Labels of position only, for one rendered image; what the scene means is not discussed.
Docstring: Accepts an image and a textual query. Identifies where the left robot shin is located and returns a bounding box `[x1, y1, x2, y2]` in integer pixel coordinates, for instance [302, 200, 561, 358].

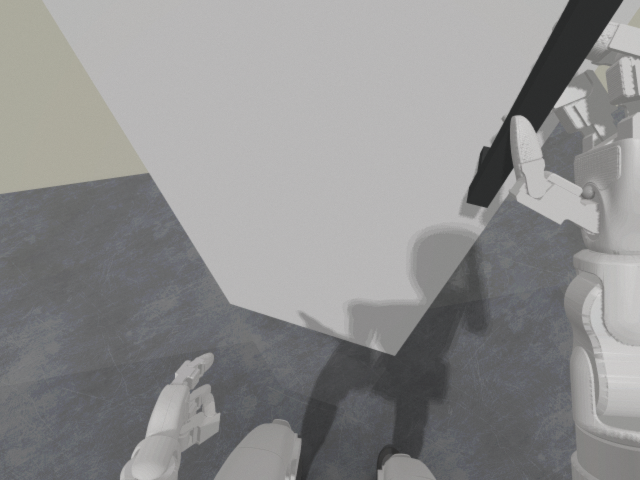
[272, 419, 291, 429]

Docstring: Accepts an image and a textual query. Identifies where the robot left hand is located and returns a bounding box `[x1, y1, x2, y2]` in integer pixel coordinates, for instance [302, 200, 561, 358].
[145, 353, 220, 452]

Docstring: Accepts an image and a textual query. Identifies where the left robot forearm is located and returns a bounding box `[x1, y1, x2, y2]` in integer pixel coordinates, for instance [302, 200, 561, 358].
[120, 435, 181, 480]

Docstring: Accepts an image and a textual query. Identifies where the right robot forearm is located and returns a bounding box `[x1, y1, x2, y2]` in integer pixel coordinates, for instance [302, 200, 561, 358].
[564, 249, 640, 480]

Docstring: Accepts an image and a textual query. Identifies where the right robot shin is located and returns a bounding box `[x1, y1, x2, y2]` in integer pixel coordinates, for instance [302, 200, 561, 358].
[384, 454, 411, 465]

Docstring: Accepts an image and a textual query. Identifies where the robot right hand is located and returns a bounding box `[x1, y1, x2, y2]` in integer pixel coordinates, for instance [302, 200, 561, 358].
[501, 20, 640, 255]

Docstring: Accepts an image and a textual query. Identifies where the robot shin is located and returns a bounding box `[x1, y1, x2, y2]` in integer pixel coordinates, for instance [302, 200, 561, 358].
[272, 419, 291, 429]
[384, 454, 411, 465]

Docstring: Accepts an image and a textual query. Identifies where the handle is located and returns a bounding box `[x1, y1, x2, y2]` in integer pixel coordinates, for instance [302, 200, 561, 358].
[467, 0, 623, 208]

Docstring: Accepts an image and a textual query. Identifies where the fridge door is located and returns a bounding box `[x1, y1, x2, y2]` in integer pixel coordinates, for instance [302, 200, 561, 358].
[42, 0, 640, 356]

